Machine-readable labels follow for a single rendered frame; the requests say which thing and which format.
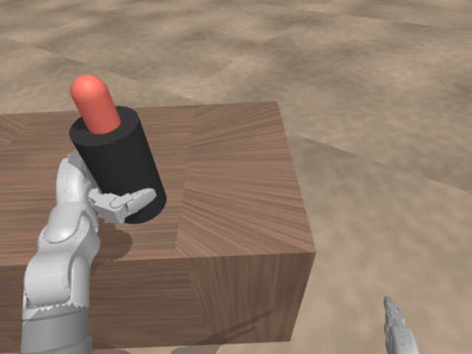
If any right robot hand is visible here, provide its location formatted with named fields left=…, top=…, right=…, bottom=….
left=383, top=296, right=419, bottom=354

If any left robot hand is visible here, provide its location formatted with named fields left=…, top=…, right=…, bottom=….
left=55, top=149, right=156, bottom=224

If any bottle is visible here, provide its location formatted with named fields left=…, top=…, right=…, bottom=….
left=69, top=74, right=167, bottom=224

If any left robot arm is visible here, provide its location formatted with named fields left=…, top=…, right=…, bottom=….
left=18, top=202, right=100, bottom=354

